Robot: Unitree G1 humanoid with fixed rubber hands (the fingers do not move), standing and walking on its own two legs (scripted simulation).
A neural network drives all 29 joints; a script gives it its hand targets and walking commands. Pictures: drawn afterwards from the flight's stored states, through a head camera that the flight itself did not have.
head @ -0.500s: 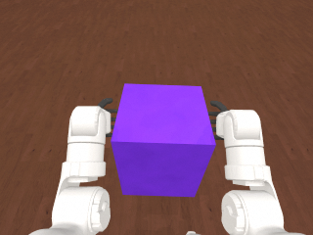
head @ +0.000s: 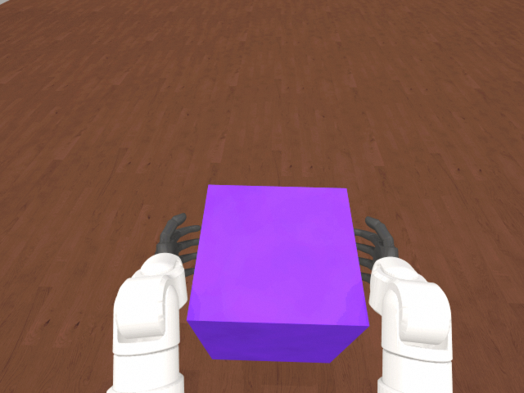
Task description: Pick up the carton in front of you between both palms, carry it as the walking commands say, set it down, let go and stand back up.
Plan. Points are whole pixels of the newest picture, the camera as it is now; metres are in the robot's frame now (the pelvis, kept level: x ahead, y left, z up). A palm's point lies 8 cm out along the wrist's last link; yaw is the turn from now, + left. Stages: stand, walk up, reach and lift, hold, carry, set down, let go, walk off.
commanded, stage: carry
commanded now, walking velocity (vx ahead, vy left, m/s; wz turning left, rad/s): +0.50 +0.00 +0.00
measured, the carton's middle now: (273, 280) +0.31 +0.00 +0.01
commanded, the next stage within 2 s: none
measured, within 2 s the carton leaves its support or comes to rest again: neither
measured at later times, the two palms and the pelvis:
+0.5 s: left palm (215, 137) +0.60 +0.12 +0.09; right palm (357, 143) +0.58 -0.17 +0.09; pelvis +0.32 -0.02 -0.02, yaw -1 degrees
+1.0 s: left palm (221, 73) +0.92 +0.14 +0.08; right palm (325, 72) +0.92 -0.15 +0.08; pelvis +0.64 +0.00 -0.02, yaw -2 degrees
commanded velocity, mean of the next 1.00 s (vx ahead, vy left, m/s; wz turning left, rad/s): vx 0.50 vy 0.00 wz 0.00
